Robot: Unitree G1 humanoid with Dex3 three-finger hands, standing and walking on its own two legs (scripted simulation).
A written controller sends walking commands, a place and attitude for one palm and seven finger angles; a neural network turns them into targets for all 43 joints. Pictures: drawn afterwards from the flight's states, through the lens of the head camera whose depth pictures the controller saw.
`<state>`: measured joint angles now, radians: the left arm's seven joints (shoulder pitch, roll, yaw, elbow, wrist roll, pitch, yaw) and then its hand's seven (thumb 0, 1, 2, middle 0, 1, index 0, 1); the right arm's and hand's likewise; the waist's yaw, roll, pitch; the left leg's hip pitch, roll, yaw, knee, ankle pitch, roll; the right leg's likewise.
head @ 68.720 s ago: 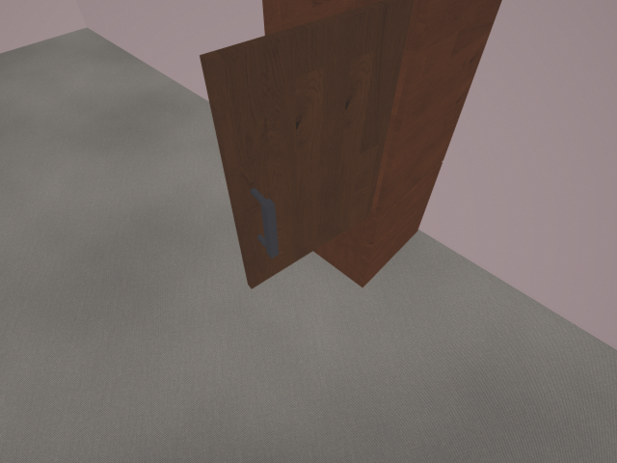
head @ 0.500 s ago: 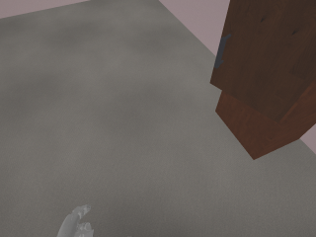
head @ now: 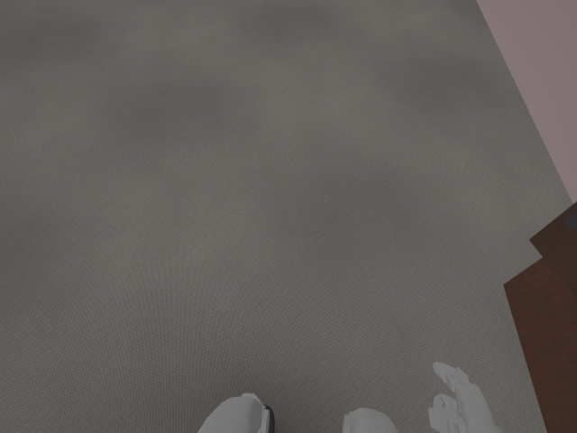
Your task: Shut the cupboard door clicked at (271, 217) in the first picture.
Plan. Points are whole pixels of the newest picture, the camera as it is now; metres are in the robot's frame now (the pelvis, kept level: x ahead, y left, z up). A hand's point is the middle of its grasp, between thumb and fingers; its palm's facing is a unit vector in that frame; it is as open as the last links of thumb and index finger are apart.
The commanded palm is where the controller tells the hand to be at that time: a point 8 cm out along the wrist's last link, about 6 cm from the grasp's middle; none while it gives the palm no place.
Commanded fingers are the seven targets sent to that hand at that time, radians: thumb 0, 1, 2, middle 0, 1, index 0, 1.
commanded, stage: walk to a spot facing it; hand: left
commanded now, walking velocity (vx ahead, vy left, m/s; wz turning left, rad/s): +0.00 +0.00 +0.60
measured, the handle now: out of the picture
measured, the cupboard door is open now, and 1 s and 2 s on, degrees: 21 21 21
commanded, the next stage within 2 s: none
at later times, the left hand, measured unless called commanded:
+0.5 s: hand (208, 406) +0.15 +0.14 -0.13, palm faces +0.29 -0.93 -0.24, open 7.4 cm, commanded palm none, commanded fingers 0.00 0.90 0.90 -0.20 -0.30 -0.20 -0.30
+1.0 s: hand out of the picture +0.08 +0.16 -0.13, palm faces +0.58 -0.75 -0.31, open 7.4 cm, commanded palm none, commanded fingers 0.00 0.90 0.90 -0.20 -0.30 -0.20 -0.30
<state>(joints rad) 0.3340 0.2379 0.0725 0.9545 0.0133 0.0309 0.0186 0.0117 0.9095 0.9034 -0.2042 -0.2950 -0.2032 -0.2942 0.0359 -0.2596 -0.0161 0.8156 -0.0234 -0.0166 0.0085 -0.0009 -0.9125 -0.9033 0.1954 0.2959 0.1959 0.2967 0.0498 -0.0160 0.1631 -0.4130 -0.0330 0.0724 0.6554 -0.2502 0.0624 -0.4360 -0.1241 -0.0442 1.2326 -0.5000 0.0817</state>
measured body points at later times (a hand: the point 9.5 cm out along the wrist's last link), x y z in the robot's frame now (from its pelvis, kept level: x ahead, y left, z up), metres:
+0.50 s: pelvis +0.10 -0.07 +0.02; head +0.15 -0.07 +0.47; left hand +0.13 +0.19 -0.11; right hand +0.22 -0.31 -0.13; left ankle +0.03 +0.05 -0.65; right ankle +0.13 -0.17 -0.72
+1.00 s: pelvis +0.12 -0.08 +0.01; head +0.17 -0.07 +0.45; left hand +0.05 +0.20 -0.11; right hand +0.35 -0.24 -0.14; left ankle +0.06 +0.04 -0.70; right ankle +0.21 -0.17 -0.72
